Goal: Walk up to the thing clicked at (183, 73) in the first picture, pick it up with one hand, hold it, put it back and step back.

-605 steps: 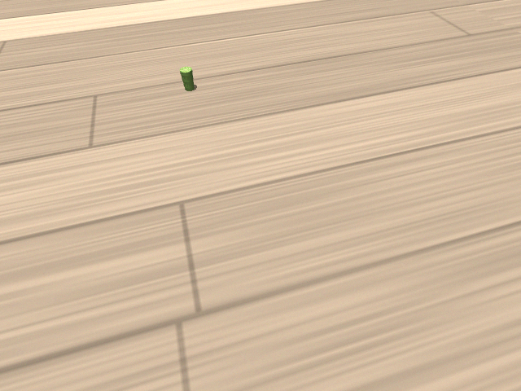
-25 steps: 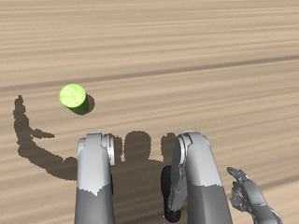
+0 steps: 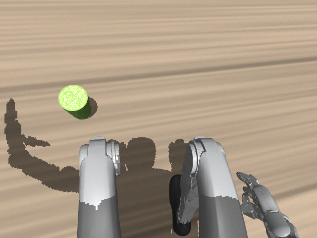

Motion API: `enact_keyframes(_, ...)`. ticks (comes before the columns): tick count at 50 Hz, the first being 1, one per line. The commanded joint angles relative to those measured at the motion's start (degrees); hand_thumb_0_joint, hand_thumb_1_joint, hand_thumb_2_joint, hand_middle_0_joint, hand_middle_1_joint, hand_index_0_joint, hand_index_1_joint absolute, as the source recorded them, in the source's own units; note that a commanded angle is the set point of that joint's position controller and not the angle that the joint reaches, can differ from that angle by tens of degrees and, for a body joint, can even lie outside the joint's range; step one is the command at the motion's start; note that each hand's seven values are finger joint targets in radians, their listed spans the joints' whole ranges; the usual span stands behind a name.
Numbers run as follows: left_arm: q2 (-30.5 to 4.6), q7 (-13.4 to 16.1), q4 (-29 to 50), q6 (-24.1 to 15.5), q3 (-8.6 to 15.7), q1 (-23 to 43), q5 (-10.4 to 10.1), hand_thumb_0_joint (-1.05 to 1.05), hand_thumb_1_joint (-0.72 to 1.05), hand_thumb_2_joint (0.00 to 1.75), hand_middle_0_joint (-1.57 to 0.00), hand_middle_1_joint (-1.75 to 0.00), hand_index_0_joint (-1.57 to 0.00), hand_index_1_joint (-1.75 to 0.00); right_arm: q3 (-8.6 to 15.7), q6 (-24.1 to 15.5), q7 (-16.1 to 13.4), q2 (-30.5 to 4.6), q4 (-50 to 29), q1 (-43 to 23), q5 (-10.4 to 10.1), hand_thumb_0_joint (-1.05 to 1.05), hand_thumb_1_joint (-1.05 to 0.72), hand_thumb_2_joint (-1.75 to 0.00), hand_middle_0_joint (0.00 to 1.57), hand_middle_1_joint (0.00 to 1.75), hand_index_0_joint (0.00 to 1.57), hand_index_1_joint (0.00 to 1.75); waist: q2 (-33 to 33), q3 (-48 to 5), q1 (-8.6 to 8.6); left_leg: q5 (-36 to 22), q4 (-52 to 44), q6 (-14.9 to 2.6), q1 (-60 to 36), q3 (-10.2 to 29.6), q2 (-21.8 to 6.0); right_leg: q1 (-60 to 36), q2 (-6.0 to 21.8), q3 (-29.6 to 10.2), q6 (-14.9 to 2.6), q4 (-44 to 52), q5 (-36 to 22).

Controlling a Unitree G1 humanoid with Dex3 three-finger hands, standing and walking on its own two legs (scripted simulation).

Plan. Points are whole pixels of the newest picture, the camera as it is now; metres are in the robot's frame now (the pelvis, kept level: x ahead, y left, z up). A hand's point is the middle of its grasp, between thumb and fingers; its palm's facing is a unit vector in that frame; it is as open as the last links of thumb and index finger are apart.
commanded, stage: approach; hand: left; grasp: from the side
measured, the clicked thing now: (78, 105) +0.46 +0.26 -0.29
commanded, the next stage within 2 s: close in in 0.44 s
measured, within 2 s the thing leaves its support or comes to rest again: neither
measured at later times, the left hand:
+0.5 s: hand (24, 114) +0.39 +0.37 -0.18, palm faces +0.23 -0.97 +0.01, open 17.6 cm
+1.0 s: hand (63, 117) +0.40 +0.29 -0.24, palm faces +0.26 -0.97 -0.01, open 17.6 cm
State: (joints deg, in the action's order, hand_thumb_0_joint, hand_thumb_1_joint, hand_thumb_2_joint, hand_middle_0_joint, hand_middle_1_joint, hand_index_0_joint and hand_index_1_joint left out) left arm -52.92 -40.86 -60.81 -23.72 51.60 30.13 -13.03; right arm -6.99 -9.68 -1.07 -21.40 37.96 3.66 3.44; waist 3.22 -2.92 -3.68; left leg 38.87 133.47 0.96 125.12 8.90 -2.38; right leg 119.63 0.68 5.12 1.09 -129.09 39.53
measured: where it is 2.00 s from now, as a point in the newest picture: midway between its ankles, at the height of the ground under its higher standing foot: (144, 217)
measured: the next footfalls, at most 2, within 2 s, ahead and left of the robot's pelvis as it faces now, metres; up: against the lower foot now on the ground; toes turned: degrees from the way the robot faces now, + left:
none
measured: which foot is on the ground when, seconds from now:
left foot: down 0.00-1.00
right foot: down 0.00-1.00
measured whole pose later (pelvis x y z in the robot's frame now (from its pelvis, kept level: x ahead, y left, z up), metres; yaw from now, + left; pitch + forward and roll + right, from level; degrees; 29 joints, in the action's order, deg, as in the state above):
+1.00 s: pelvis -0.02 +0.01 -0.09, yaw -8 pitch +11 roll -15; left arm -46.1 -13.3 -81.4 -61.5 36.7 31.0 -9.8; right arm -26.3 -1.6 6.4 -22.6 33.4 -9.3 19.8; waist 14.5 16.0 -11.9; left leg 39.4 153.2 1.3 127.0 20.9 -1.9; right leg 118.5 -3.8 12.6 3.4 -140.7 35.3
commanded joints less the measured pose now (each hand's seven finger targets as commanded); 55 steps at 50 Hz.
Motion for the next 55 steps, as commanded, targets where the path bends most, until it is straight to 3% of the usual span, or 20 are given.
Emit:
enact_keyframes(1,-19.04,-0.51,5.95,-5.75,1.99,8.77,-3.72,0.0,-0.61,0.05,-0.08,-0.09,-0.06,-0.11,4.41,-1.53,-0.86,-14.29,-2.82,4.73,-0.01,0.0,-0.92,-0.91,0.2,0.3,0.2,0.3,-13.45,-28.83,-0.08,-3.98,-15.71,-2.23,-24.32,-2.97,-0.15,-10.45,-2.63,3.26,-3.13,11.61,-4.47)
enact_keyframes(7,-18.02,-1.28,-0.79,-12.08,0.64,9.7,-4.89,0.0,-0.61,0.04,-0.08,-0.08,-0.06,-0.1,2.11,-1.81,-0.32,-14.78,-2.81,2.68,1.94,0.0,-0.91,-0.9,0.2,0.3,0.2,0.3,-10.82,-27.5,-1.51,-4.37,-11.14,-2.21,-20.61,-3.2,-0.44,-12.48,-3.39,4.17,-2.78,9.45,-5.04)
enact_keyframes(10,-16.55,-0.67,-2.5,-14.82,-1.89,12.57,-4.32,0.0,-0.6,0.05,-0.08,-0.08,-0.06,-0.1,0.71,-1.52,0.25,-15.1,-3.42,1.35,3.2,0.0,-0.91,-0.9,0.2,0.3,0.2,0.3,-11.83,-27.43,-2.72,-3.91,-9.32,-1.79,-21.25,-2.69,-0.82,-11.66,-3.75,4.9,-2.8,8.1,-4.91)
enact_keyframes(12,-22.08,0.63,-2.55,-16.93,1.22,12.03,-3.41,0.0,-0.61,0.06,-0.08,-0.08,-0.05,-0.11,-0.08,-0.85,0.44,-15.96,-3.16,0.56,4.29,0.0,-0.91,-0.9,0.2,0.3,0.2,0.3,-14.19,-28.66,-1.32,-4.98,-8.51,-1.39,-22.31,-2.54,-1.09,-12.28,-3.93,5.26,-2.92,6.49,-5.69)
enact_keyframes(19,-20.24,3.88,-4.29,-24.14,-1.0,11.88,-1.74,0.0,-0.61,0.07,-0.08,-0.1,-0.06,-0.12,-3.75,1.99,1.55,-17.47,-3.68,-3.24,7.82,0.0,-0.92,-0.91,0.2,0.3,0.2,0.3,-19.54,-28.11,-3.31,-9.12,-5.4,-0.18,-25.59,-0.63,-1.86,-12.8,-4.32,7.42,-2.75,2.4,-9.45)
enact_keyframes(20,-22.24,4.74,-4.97,-24.86,1.02,10.06,-1.32,0.0,-0.6,0.08,-0.07,-0.11,-0.05,-0.13,-3.83,2.47,1.56,-18.12,-3.56,-3.56,8.49,0.0,-0.92,-0.91,0.2,0.3,0.2,0.3,-21.12,-27.88,-2.87,-9.82,-5.05,-0.01,-25.96,-0.56,-2.01,-13.02,-4.4,7.62,-2.75,1.87,-10.08)
enact_keyframes(22,-15.36,5.64,-5.83,-26.19,-3.3,10.05,-1.51,0.0,-0.61,0.08,-0.07,-0.11,-0.05,-0.13,-4.88,3.01,1.9,-18.12,-4.26,-5.05,9.29,0.0,-0.93,-0.91,0.2,0.3,0.2,0.3,-21.46,-26.71,-4.9,-10.8,-4.66,0.41,-27.22,0.36,-2.35,-12.07,-4.48,8.68,-2.75,0.73,-11.12)
enact_keyframes(23,-17.71,6.68,-5.73,-27.0,-1.88,10.49,-1.16,0.0,-0.61,0.07,-0.07,-0.11,-0.06,-0.13,-4.74,3.45,1.95,-18.88,-3.79,-5.41,9.71,0.0,-0.93,-0.91,0.2,0.3,0.2,0.3,-22.77,-25.35,-4.71,-9.05,-4.69,0.46,-26.49,0.63,-2.46,-11.07,-4.53,8.88,-2.86,0.51,-9.89)
enact_keyframes(24,-14.36,7.36,-6.13,-27.65,-4.53,10.75,-1.22,0.0,-0.61,0.08,-0.07,-0.11,-0.05,-0.13,-5.52,3.58,2.1,-18.55,-4.63,-6.65,9.89,0.0,-0.93,-0.91,0.2,0.3,0.2,0.3,-22.33,-24.15,-5.7,-8.75,-4.65,0.59,-26.37,1.06,-2.53,-10.49,-4.55,9.51,-2.83,0.16,-9.78)
enact_keyframes(25,-14.06,8.15,-7.05,-28.3,-4.0,9.52,-1.14,0.0,-0.61,0.07,-0.07,-0.12,-0.06,-0.13,-5.64,3.9,2.27,-18.93,-4.0,-6.14,10.38,0.0,-0.93,-0.91,0.2,0.3,0.2,0.3,-22.47,-24.41,-6.05,-9.73,-3.84,0.68,-26.85,1.45,-2.65,-11.41,-4.68,9.86,-2.72,-0.25,-10.8)
enact_keyframes(29,-10.49,11.7,-8.63,-32.13,-7.8,11.67,-0.67,0.0,-0.61,0.02,-0.07,-0.09,-0.07,-0.1,-7.79,4.81,2.94,-19.13,-4.49,-8.34,11.89,0.0,-0.95,-0.91,0.2,0.3,0.2,0.3,-19.69,-21.86,-8.85,-10.16,-1.44,0.57,-24.73,2.76,-2.72,-12.39,-5.02,10.97,-2.28,-0.8,-12.32)
enact_keyframes(31,-11.84,14.19,-9.41,-34.14,-6.91,11.33,-0.45,0.0,-0.61,0.03,-0.07,-0.09,-0.07,-0.09,-8.88,5.26,3.43,-19.33,-4.59,-9.02,12.77,0.0,-0.95,-0.91,0.2,0.3,0.2,0.3,-19.32,-20.67,-8.84,-8.71,-0.54,0.41,-22.69,2.88,-2.69,-14.2,-5.32,11.26,-2.1,-0.75,-11.93)
enact_keyframes(32,-10.24,15.45,-9.74,-35.12,-8.3,12.1,-0.3,0.0,-0.61,0.03,-0.07,-0.09,-0.07,-0.09,-9.44,5.42,3.66,-19.45,-5.19,-10.19,12.92,0.0,-0.95,-0.91,0.2,0.3,0.2,0.3,-19.13,-18.98,-9.19,-7.32,-0.89,0.51,-22.01,3.23,-2.65,-13.13,-5.31,11.76,-2.13,-0.94,-10.77)
enact_keyframes(35,-9.36,19.46,-9.89,-37.48,-8.2,11.73,0.67,0.0,-0.61,0.03,-0.07,-0.09,-0.07,-0.09,-10.44,6.09,4.49,-20.02,-5.33,-10.51,13.99,0.0,-0.95,-0.91,0.2,0.3,0.2,0.3,-21.04,-18.38,-9.6,-8.5,-0.78,1.12,-23.76,3.83,-2.75,-14.3,-5.47,12.66,-1.93,-1.6,-11.98)
enact_keyframes(37,-10.52,22.01,-10.97,-38.44,-6.93,9.12,1.41,0.0,-0.61,0.03,-0.07,-0.09,-0.07,-0.09,-10.51,6.72,4.87,-20.46,-5.29,-11.03,14.72,0.0,-0.94,-0.91,0.2,0.3,0.2,0.3,-21.22,-17.38,-8.48,-8.08,-0.73,1.23,-23.56,4.0,-2.87,-13.76,-5.58,12.92,-2.04,-1.92,-11.57)
enact_keyframes(38,-8.65,22.98,-10.77,-39.12,-8.98,10.65,1.87,0.0,-0.61,0.02,-0.07,-0.08,-0.08,-0.08,-11.1,6.99,5.11,-20.38,-5.94,-11.66,14.89,0.0,-0.95,-0.91,0.2,0.3,0.2,0.3,-21.83,-16.36,-9.77,-7.26,-1.01,1.41,-23.04,4.32,-2.8,-13.86,-5.57,13.43,-1.96,-2.07,-11.2)
enact_keyframes(40,-9.08,24.92,-11.51,-39.84,-8.78,9.18,2.76,0.0,-0.61,0.04,-0.07,-0.09,-0.07,-0.08,-11.31,7.61,5.59,-20.69,-5.72,-11.52,15.34,0.0,-0.94,-0.91,0.2,0.3,0.2,0.3,-21.67,-14.92,-9.84,-5.66,-1.25,1.32,-21.72,4.61,-2.71,-13.95,-5.69,13.92,-1.92,-1.95,-10.55)
enact_keyframes(45,-5.3,27.12,-12.21,-41.45,-14.14,11.53,3.09,0.0,-0.57,0.03,-0.06,-0.07,-0.06,-0.06,-12.21,8.31,6.14,-20.85,-6.27,-12.67,16.26,0.0,-0.94,-0.91,0.2,0.3,0.2,0.3,-18.68,-11.71,-13.15,-2.99,-0.13,0.58,-18.58,5.3,-2.56,-13.76,-5.96,14.34,-1.47,-1.23,-10.13)
enact_keyframes(52,-3.87,30.07,-14.58,-43.47,-16.11,11.68,2.03,0.0,-0.52,0.06,-0.04,-0.06,-0.05,-0.05,-13.59,8.58,6.86,-20.99,-6.87,-13.13,16.63,0.0,-0.93,-0.9,0.2,0.3,0.2,0.3,-14.8,-11.17,-13.57,0.1,1.22,-0.03,-16.84,5.89,-2.17,-14.35,-6.51,14.91,-0.96,-0.37,-8.55)
enact_keyframes(55,-4.58,31.57,-15.74,-44.28,-16.62,11.15,3.01,0.0,-0.5,0.08,-0.04,-0.06,-0.04,-0.06,-14.05,8.77,7.01,-20.82,-6.99,-13.59,16.9,0.0,-0.92,-0.9,0.2,0.3,0.2,0.3,-15.42,-9.82,-13.05,-0.34,1.04,0.04,-16.53,5.95,-2.35,-14.3,-6.68,14.93,-1.13,-0.59,-8.9)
